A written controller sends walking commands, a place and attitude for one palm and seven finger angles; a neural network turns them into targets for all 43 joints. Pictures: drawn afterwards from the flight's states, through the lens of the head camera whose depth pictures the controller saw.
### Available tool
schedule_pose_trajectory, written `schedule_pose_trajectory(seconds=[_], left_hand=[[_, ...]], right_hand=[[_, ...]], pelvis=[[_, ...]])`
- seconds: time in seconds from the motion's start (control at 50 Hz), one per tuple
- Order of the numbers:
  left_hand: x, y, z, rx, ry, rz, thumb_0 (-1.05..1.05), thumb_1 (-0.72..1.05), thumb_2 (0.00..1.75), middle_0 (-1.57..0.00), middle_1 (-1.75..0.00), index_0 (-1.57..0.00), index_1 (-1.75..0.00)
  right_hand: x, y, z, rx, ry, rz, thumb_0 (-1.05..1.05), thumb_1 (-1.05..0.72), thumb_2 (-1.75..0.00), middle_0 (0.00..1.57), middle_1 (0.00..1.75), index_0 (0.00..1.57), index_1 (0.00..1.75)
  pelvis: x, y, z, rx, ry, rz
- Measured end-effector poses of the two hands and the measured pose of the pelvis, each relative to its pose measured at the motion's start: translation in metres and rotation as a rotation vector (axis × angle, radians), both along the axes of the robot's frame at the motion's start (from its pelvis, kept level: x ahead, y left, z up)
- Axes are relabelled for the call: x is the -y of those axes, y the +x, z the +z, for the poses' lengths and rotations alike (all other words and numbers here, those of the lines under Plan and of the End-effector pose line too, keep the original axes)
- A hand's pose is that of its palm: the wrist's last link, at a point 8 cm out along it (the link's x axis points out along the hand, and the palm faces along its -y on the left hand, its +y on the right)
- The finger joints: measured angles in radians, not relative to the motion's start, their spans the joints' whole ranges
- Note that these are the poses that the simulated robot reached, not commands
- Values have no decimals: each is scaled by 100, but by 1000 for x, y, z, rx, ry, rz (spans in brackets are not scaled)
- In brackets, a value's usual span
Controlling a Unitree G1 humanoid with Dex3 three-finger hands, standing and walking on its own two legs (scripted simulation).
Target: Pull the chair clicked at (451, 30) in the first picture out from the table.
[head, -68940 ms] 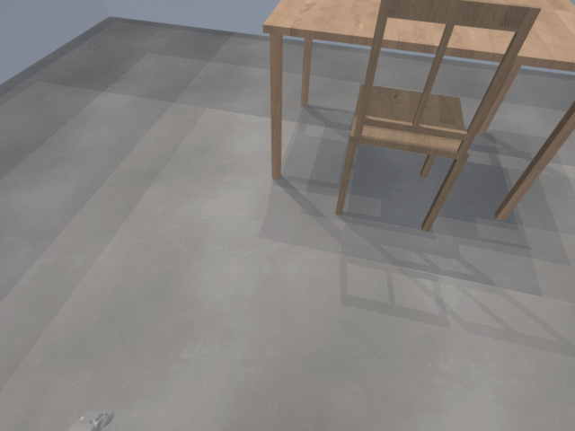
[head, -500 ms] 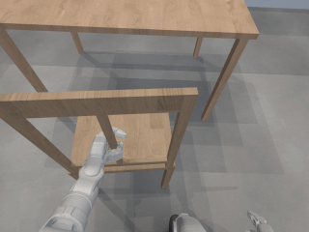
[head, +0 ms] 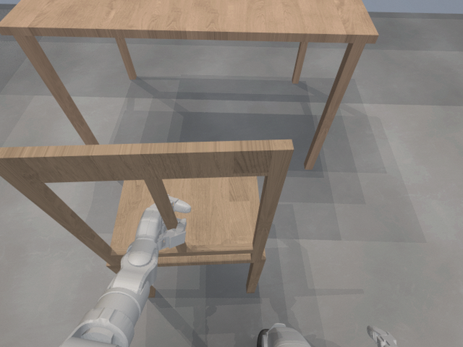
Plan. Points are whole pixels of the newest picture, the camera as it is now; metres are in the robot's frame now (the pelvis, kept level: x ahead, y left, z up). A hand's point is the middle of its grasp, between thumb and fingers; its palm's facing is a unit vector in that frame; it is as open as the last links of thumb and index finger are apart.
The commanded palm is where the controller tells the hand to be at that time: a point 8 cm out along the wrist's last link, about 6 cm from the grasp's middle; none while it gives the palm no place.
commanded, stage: stop walking, hand still on the chair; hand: left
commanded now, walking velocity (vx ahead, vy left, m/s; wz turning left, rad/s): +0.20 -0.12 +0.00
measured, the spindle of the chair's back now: (170, 221) +0.35 +0.13 -0.06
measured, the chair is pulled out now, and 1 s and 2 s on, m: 0.48 0.54 0.54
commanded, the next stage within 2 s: open the thumb and straighten the fingers in 0.88 s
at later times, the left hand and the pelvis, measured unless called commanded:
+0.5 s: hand (175, 259) +0.27 +0.11 -0.06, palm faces -0.04 -0.98 -0.17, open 5.3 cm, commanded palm +0.26 +0.17 -0.05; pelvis +0.00 +0.00 +0.01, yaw -1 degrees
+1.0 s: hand (174, 259) +0.27 +0.12 -0.06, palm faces -0.07 -0.98 -0.16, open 5.3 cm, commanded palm +0.25 +0.17 -0.04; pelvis +0.01 +0.01 +0.01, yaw -1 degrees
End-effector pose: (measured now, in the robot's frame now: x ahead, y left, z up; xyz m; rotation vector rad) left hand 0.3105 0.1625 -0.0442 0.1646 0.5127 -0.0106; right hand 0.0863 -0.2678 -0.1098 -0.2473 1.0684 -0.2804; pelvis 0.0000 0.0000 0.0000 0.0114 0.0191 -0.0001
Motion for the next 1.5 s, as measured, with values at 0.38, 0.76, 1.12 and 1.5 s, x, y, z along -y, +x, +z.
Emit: schedule_pose_trajectory(seconds=[0.38,0.76,1.12,1.5], left_hand=[[-3,-54,3,-43,14,44,6,69,83,-32,-124,-50,-145],[-5,-51,1,-35,9,-18,5,67,85,-31,-129,-50,-145],[-10,-48,-2,-6,-40,-8,4,60,79,-37,-136,-50,-145],[-17,-37,-5,-33,-18,-10,0,-46,24,-29,-87,-30,-88]], right_hand=[[-13,-6,0,63,77,1,1,-91,-89,20,30,20,30],[-38,40,14,142,77,30,1,-91,-89,20,30,20,30],[-25,26,9,119,95,25,1,-91,-89,20,30,21,30],[-24,71,-8,238,91,109,1,-91,-89,20,30,20,30]], pelvis=[[8,-5,8,32,-11,-19],[-9,8,8,32,-8,-28],[-4,9,1,-42,-3,7],[-3,21,-24,-157,-6,34]])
